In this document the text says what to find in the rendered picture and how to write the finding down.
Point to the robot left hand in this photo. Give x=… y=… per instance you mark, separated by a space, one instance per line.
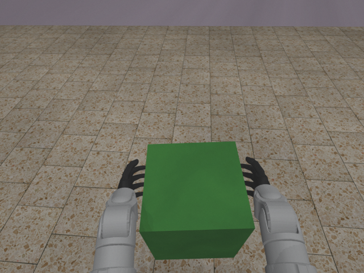
x=127 y=177

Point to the robot right hand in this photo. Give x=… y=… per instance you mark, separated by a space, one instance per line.
x=257 y=176

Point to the carton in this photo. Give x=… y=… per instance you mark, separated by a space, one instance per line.
x=195 y=203

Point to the left robot forearm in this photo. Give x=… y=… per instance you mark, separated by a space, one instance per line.
x=116 y=236

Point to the right robot forearm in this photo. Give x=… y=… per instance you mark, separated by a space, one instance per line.
x=281 y=233

